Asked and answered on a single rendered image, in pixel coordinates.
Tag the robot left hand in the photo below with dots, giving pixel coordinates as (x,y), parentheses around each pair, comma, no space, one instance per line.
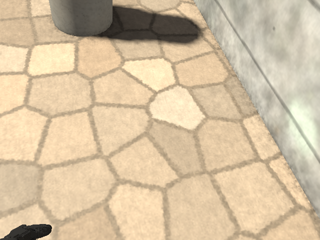
(30,232)

